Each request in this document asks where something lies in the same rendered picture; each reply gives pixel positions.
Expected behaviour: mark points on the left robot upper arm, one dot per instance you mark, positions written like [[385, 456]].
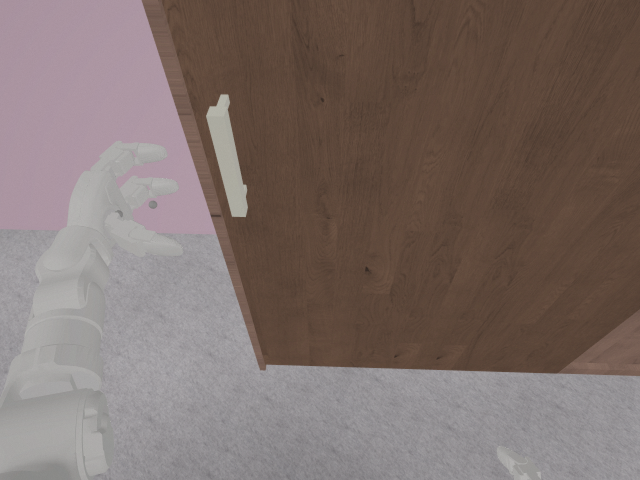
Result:
[[62, 436]]

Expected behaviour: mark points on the left robot hand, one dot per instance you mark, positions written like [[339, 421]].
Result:
[[96, 196]]

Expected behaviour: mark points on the handle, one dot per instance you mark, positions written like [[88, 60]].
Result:
[[224, 145]]

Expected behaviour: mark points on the robot left forearm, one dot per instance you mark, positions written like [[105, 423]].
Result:
[[62, 340]]

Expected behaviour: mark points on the wardrobe door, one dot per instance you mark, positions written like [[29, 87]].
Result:
[[431, 184], [620, 346]]

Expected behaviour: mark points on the right robot hand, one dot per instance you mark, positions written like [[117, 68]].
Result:
[[520, 468]]

